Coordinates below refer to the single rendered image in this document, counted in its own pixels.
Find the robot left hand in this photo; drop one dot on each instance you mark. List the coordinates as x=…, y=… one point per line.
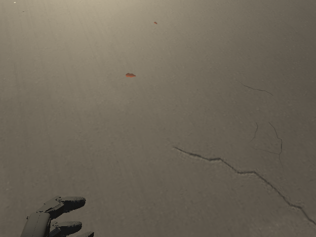
x=39, y=223

